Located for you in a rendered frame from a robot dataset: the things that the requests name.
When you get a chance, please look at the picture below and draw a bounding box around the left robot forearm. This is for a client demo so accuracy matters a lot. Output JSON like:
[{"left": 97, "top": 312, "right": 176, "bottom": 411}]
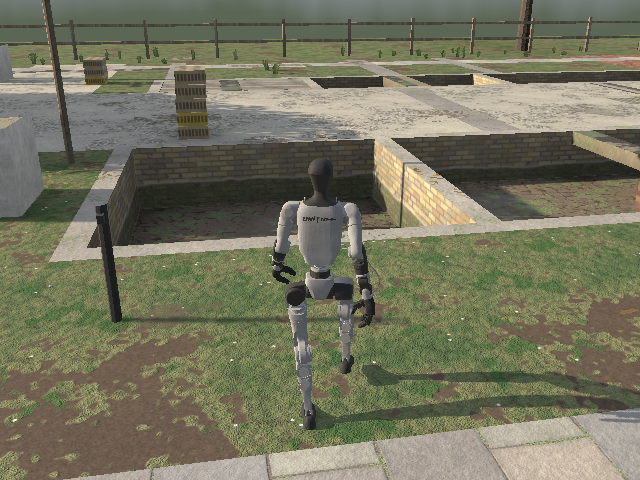
[{"left": 271, "top": 239, "right": 286, "bottom": 271}]

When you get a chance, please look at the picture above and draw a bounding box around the right robot upper arm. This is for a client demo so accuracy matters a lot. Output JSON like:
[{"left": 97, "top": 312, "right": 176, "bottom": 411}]
[{"left": 341, "top": 202, "right": 363, "bottom": 260}]

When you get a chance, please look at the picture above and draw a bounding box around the left robot foot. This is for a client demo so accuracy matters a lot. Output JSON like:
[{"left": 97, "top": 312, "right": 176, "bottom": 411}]
[{"left": 301, "top": 403, "right": 316, "bottom": 430}]

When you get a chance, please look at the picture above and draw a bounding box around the robot left hand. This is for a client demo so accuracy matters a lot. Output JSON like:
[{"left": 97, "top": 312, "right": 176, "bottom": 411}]
[{"left": 272, "top": 265, "right": 296, "bottom": 284}]

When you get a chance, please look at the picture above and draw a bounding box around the robot right hand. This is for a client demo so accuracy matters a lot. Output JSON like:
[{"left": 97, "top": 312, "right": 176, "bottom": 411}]
[{"left": 351, "top": 297, "right": 375, "bottom": 328}]

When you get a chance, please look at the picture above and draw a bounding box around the right robot forearm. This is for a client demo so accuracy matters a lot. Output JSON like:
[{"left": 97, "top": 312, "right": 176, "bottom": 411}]
[{"left": 353, "top": 244, "right": 374, "bottom": 300}]

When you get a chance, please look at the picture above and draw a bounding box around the left robot thigh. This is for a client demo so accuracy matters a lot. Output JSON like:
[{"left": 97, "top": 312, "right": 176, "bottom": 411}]
[{"left": 285, "top": 280, "right": 312, "bottom": 364}]

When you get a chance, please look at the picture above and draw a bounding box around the left robot upper arm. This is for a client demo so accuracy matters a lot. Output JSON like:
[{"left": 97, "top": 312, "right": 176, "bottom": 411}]
[{"left": 275, "top": 201, "right": 300, "bottom": 254}]

